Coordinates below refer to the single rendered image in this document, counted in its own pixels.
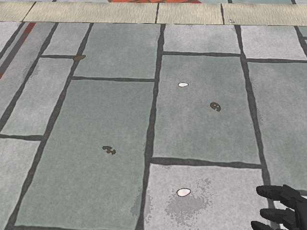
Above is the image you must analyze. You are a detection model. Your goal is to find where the right robot hand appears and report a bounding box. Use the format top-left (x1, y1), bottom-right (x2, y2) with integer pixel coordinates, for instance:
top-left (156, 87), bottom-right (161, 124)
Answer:
top-left (250, 184), bottom-right (307, 230)

